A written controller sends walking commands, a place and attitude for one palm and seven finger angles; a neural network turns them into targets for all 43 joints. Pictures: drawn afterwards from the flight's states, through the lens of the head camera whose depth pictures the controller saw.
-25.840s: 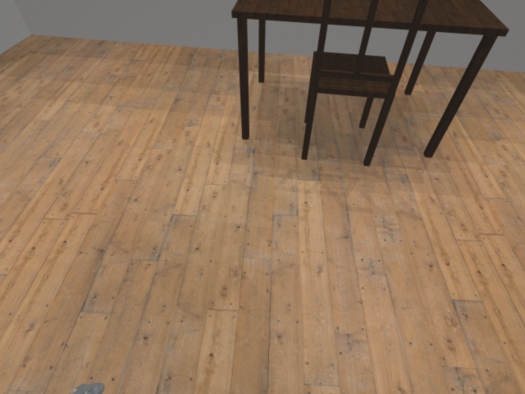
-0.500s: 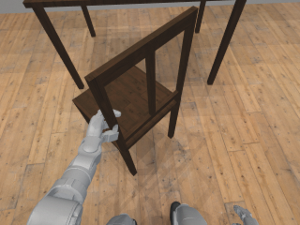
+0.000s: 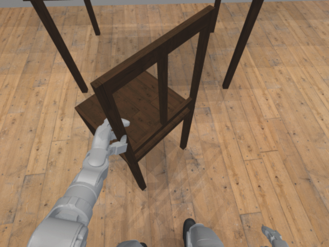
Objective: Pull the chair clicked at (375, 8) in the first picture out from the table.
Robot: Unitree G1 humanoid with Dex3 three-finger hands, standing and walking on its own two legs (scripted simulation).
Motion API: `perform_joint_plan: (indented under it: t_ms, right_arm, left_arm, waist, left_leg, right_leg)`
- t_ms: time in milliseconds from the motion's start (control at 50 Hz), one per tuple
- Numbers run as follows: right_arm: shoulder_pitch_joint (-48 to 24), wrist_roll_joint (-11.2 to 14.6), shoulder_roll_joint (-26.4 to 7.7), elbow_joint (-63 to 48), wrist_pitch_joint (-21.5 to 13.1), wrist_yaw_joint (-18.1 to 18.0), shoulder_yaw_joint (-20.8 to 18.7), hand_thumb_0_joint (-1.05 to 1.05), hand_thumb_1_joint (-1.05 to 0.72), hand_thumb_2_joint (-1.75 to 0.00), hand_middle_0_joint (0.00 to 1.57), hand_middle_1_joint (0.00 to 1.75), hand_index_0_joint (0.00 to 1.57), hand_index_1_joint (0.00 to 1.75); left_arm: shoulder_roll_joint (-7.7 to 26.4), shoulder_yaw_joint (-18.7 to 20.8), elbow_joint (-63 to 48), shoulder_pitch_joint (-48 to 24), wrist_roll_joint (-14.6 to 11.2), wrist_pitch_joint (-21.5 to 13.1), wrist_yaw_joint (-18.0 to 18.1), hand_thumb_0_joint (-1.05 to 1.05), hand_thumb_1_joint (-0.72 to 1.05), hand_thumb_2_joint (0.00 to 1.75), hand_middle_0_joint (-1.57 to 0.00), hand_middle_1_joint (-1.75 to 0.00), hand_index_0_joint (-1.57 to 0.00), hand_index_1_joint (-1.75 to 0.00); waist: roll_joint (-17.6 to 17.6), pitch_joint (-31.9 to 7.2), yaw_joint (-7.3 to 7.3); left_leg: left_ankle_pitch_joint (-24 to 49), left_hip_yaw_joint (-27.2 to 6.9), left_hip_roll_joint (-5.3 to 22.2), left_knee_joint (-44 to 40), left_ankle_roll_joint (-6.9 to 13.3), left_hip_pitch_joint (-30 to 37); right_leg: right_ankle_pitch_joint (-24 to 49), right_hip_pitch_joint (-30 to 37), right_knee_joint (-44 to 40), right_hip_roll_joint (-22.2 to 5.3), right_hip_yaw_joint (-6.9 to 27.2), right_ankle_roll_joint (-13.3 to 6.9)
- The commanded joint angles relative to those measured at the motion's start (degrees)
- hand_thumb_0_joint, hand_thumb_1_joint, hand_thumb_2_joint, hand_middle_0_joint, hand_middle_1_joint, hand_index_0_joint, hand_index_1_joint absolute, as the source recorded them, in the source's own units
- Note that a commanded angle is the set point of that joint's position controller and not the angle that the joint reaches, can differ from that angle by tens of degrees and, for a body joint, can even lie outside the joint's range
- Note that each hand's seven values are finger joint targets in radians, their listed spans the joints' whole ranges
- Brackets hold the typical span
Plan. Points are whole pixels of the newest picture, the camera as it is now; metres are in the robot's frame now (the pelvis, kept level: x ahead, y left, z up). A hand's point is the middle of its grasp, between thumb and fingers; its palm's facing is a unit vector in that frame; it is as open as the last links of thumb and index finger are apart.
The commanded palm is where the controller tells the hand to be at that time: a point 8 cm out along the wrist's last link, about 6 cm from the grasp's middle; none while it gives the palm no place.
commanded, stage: step backward, pulling the chair out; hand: left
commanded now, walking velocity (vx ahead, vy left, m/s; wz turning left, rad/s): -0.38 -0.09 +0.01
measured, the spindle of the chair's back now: (163, 95) +0.55 +0.00 -0.05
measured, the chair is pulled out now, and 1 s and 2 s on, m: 0.55 0.63 0.67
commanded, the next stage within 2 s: none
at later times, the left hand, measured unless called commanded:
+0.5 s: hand (122, 157) +0.34 +0.11 -0.05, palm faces -0.07 -0.96 -0.28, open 6.4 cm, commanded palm +0.32 +0.16 -0.04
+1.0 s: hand (122, 173) +0.29 +0.11 -0.05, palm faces -0.03 -0.96 -0.29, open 6.3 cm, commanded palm +0.28 +0.15 -0.04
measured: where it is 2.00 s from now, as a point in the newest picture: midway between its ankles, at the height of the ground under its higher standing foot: outside the picture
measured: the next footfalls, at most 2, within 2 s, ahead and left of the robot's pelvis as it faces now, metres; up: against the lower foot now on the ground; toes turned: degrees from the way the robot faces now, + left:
right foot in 1.20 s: +0.04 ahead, -0.14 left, +0.00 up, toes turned -3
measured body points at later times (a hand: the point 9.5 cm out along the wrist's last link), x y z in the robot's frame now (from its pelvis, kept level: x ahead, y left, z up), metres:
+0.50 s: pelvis -0.03 -0.01 +0.00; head +0.05 -0.03 +0.44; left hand +0.33 +0.16 -0.03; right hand +0.06 -0.28 -0.13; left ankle -0.02 +0.13 -0.73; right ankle +0.06 -0.13 -0.73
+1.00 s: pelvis -0.07 -0.02 -0.01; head +0.00 -0.04 +0.44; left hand +0.29 +0.16 -0.03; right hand +0.02 -0.28 -0.14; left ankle -0.07 +0.13 -0.73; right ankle +0.04 -0.13 -0.73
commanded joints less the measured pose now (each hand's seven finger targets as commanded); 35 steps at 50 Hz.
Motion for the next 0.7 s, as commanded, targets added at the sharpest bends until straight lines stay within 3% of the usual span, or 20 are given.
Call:
perform_joint_plan:
  t_ms: [0, 40, 60, 80, 100, 140, 180, 220, 260, 300, 340, 360, 400, 440, 500, 540, 560, 580, 640, 680]
  right_arm:
    - [0.0, -1.0, -6.1, -6.9, -1.1, 0.3, -2.0, 0.00, -0.90, -0.90, 0.20, 0.30, 0.20, 0.30]
    - [1.8, -1.0, -6.3, -5.8, -1.9, 0.8, -2.5, 0.00, -0.90, -0.90, 0.20, 0.30, 0.20, 0.30]
    - [3.4, -1.1, -6.5, -5.1, -2.1, 1.1, -2.7, 0.00, -0.90, -0.90, 0.20, 0.30, 0.20, 0.30]
    - [3.2, -0.9, -6.1, -5.0, -2.3, 1.3, -2.7, 0.00, -0.90, -0.90, 0.20, 0.30, 0.20, 0.30]
    - [3.6, -0.4, -6.5, -4.9, -2.3, 0.9, -3.0, 0.00, -0.90, -0.90, 0.20, 0.30, 0.20, 0.30]
    - [3.7, 0.3, -6.9, -4.5, -2.7, 0.3, -3.1, 0.00, -0.90, -0.90, 0.20, 0.30, 0.20, 0.30]
    - [2.6, 0.4, -6.2, -4.4, -2.7, 0.1, -2.6, 0.00, -0.90, -0.90, 0.20, 0.30, 0.20, 0.30]
    - [2.2, 0.4, -6.2, -4.3, -2.5, 0.0, -2.0, 0.00, -0.90, -0.90, 0.20, 0.30, 0.20, 0.30]
    - [1.7, 0.1, -6.5, -4.4, -2.1, -0.5, -1.7, 0.00, -0.90, -0.90, 0.20, 0.30, 0.20, 0.30]
    - [1.0, 0.2, -7.6, -6.1, -1.3, -0.6, -2.5, 0.00, -0.90, -0.90, 0.20, 0.30, 0.20, 0.30]
    - [-1.1, -0.8, -7.1, -7.5, -0.7, -0.4, -1.8, 0.00, -0.90, -0.90, 0.20, 0.30, 0.20, 0.30]
    - [-0.9, -1.0, -6.4, -7.7, -0.5, -0.1, -1.9, 0.00, -0.90, -0.90, 0.20, 0.30, 0.20, 0.30]
    - [-0.2, -1.0, -6.0, -7.6, -0.8, 0.6, -2.3, 0.00, -0.90, -0.90, 0.20, 0.30, 0.20, 0.30]
    - [1.3, -0.9, -6.2, -6.9, -1.3, 0.8, -2.6, 0.00, -0.90, -0.90, 0.20, 0.30, 0.20, 0.30]
    - [2.4, 0.1, -6.4, -6.0, -1.7, 0.3, -3.1, 0.00, -0.90, -0.90, 0.20, 0.30, 0.20, 0.30]
    - [3.7, 0.5, -6.4, -4.5, -2.3, 0.0, -3.2, 0.00, -0.90, -0.90, 0.20, 0.30, 0.20, 0.30]
    - [3.7, 0.6, -6.2, -4.0, -2.5, 0.1, -3.0, 0.00, -0.90, -0.90, 0.20, 0.30, 0.20, 0.30]
    - [3.2, 0.7, -6.2, -3.8, -2.6, 0.2, -2.7, 0.00, -0.90, -0.90, 0.20, 0.30, 0.20, 0.30]
    - [2.6, 0.3, -6.8, -2.8, -3.0, -0.1, -1.5, 0.00, -0.90, -0.90, 0.20, 0.30, 0.20, 0.30]
    - [2.8, 0.3, -7.0, -3.1, -2.5, -0.4, -1.4, 0.00, -0.90, -0.90, 0.20, 0.30, 0.20, 0.30]
  left_arm:
    - [4.7, 1.4, -15.8, -13.8, -0.7, -5.8, -1.0, 0.00, 0.90, 0.90, -0.50, -1.45, -0.50, -1.45]
    - [5.2, 1.9, -15.1, -14.7, -0.5, -6.4, -0.9, 0.00, 0.90, 0.90, -0.50, -1.45, -0.50, -1.45]
    - [4.8, 1.4, -14.7, -15.8, -0.1, -6.9, -0.7, 0.00, 0.90, 0.90, -0.50, -1.45, -0.50, -1.45]
    - [5.7, 1.6, -14.6, -16.2, 0.2, -7.4, -0.7, 0.00, 0.90, 0.90, -0.50, -1.45, -0.50, -1.45]
    - [7.5, 3.1, -13.8, -16.1, -0.2, -7.7, -0.3, 0.00, 0.90, 0.90, -0.50, -1.45, -0.50, -1.45]
    - [8.3, 3.4, -10.7, -12.9, -1.0, -7.8, -0.3, 0.00, 0.90, 0.90, -0.50, -1.45, -0.50, -1.45]
    - [8.9, 4.1, -8.4, -11.1, -1.0, -7.2, -0.4, 0.00, 0.90, 0.90, -0.50, -1.45, -0.50, -1.45]
    - [9.0, 4.4, -8.5, -11.0, -0.9, -6.4, -0.5, 0.00, 0.90, 0.90, -0.50, -1.45, -0.50, -1.45]
    - [9.1, 4.8, -9.9, -10.0, -1.1, -6.2, -0.3, 0.00, 0.90, 0.90, -0.50, -1.45, -0.50, -1.45]
    - [6.8, 2.9, -12.8, -9.7, -1.6, -6.1, -0.6, 0.00, 0.90, 0.90, -0.50, -1.45, -0.50, -1.45]
    - [6.0, 1.8, -16.5, -11.2, -0.8, -6.6, -0.8, 0.00, 0.90, 0.90, -0.50, -1.45, -0.50, -1.45]
    - [6.4, 2.4, -16.7, -10.8, -0.5, -6.5, -0.7, 0.00, 0.90, 0.90, -0.50, -1.45, -0.50, -1.45]
    - [5.5, 2.2, -17.2, -11.4, -0.6, -6.6, -0.9, 0.00, 0.90, 0.90, -0.50, -1.45, -0.50, -1.45]
    - [6.2, 2.5, -16.8, -12.2, -0.5, -6.8, -0.8, 0.00, 0.90, 0.90, -0.50, -1.45, -0.50, -1.45]
    - [7.9, 3.2, -14.0, -13.2, -0.8, -7.3, -0.2, 0.00, 0.90, 0.90, -0.50, -1.45, -0.50, -1.45]
    - [9.6, 4.0, -10.3, -11.9, -1.2, -7.3, 0.0, 0.00, 0.90, 0.90, -0.50, -1.45, -0.50, -1.45]
    - [10.2, 4.5, -8.3, -12.0, -1.1, -7.2, 0.0, 0.00, 0.90, 0.90, -0.50, -1.45, -0.50, -1.45]
    - [9.9, 4.4, -7.0, -12.3, -1.0, -6.8, 0.0, 0.00, 0.90, 0.90, -0.50, -1.45, -0.50, -1.45]
    - [9.2, 4.7, -5.3, -12.3, -1.1, -5.7, -0.1, 0.00, 0.90, 0.90, -0.50, -1.45, -0.50, -1.45]
    - [7.4, 3.4, -7.0, -12.0, -1.7, -5.4, -0.3, 0.00, 0.90, 0.90, -0.50, -1.45, -0.50, -1.45]
  waist:
    - [10.4, -24.8, 3.56]
    - [7.1, -25.6, 2.93]
    - [7.1, -27.3, 2.23]
    - [6.7, -28.8, 1.74]
    - [2.4, -30.3, 1.50]
    - [-4.0, -31.8, 1.58]
    - [-6.9, -30.8, 2.36]
    - [-9.4, -30.2, 2.74]
    - [-6.7, -30.2, 2.57]
    - [-3.5, -29.7, 2.73]
    - [9.3, -27.6, 2.83]
    - [11.3, -26.9, 3.18]
    - [10.5, -27.2, 3.32]
    - [8.1, -27.2, 2.68]
    - [1.3, -29.0, 2.06]
    - [-6.3, -30.0, 1.89]
    - [-8.5, -29.7, 2.29]
    - [-9.3, -29.1, 2.85]
    - [-8.4, -27.3, 2.80]
    - [-5.7, -28.4, 2.70]
  left_leg:
    - [34.8, -10.6, 16.1, -7.3, 4.8, 2.3]
    - [42.0, -9.5, 15.6, -2.5, 4.1, 8.6]
    - [47.3, -8.8, 14.4, 0.6, 3.0, 11.8]
    - [44.8, -7.1, 13.1, 2.1, 1.3, 10.7]
    - [38.9, -5.7, 11.1, 3.8, -0.3, 8.3]
    - [16.9, -3.4, 6.0, 8.3, -2.1, 5.0]
    - [-5.6, -3.6, 3.2, 9.8, -2.1, 1.3]
    - [-8.9, -4.2, 2.8, 7.9, -1.4, 0.2]
    - [2.1, -4.6, 4.4, -0.2, -0.8, 2.0]
    - [19.1, -6.8, 8.8, -5.5, 1.1, 4.9]
    - [25.7, -9.7, 13.2, -9.3, 3.2, 2.9]
    - [29.6, -10.2, 14.6, -8.6, 3.8, 1.4]
    - [34.3, -10.0, 15.6, -6.0, 4.3, 2.9]
    - [35.6, -8.5, 14.5, -2.6, 3.3, 5.7]
    - [19.2, -5.0, 9.3, 1.9, -0.1, 1.9]
    - [3.1, -2.1, 3.8, 8.0, -1.5, 3.4]
    - [-7.9, -2.2, 1.9, 11.3, -1.6, 2.1]
    - [-12.2, -3.2, 1.3, 13.8, -1.2, 0.4]
    - [-8.8, -4.7, 2.8, 5.5, -0.7, 0.4]
    - [4.3, -5.4, 5.4, -6.3, 0.4, 2.9]
  right_leg:
    - [-3.9, 17.2, 9.6, -1.6, 2.6, -0.9]
    - [0.6, 14.8, 5.7, -1.6, 2.9, -1.5]
    - [11.4, 16.0, 2.6, -2.6, 3.7, -1.9]
    - [19.6, 19.0, 1.7, -4.4, 4.6, -2.7]
    - [28.2, 22.2, 1.4, -6.5, 5.9, -3.9]
    - [37.4, 23.7, -1.0, -12.6, 9.6, -7.0]
    - [32.6, 22.6, -4.5, -16.1, 11.1, -7.6]
    - [22.9, 22.2, -6.2, -16.3, 10.2, -7.0]
    - [22.0, 23.2, -3.7, -13.3, 7.3, -5.0]
    - [16.4, 21.5, -2.0, -7.3, 4.6, -1.7]
    - [7.8, 20.2, 4.8, -3.0, 2.4, 0.1]
    - [5.5, 20.5, 7.7, -2.2, 2.2, -0.1]
    - [-0.5, 19.1, 8.1, -1.9, 2.7, -1.2]
    - [7.6, 18.2, 4.8, -2.4, 3.3, -1.6]
    - [19.4, 20.3, 1.3, -7.9, 7.6, -3.9]
    - [17.7, 17.4, -6.0, -13.3, 11.9, -6.0]
    - [15.0, 17.2, -9.0, -15.9, 13.5, -7.0]
    - [10.1, 17.0, -10.6, -17.3, 13.8, -7.5]
    - [11.4, 18.8, -8.0, -16.2, 9.8, -6.6]
    - [8.4, 20.2, -4.5, -11.5, 6.5, -3.3]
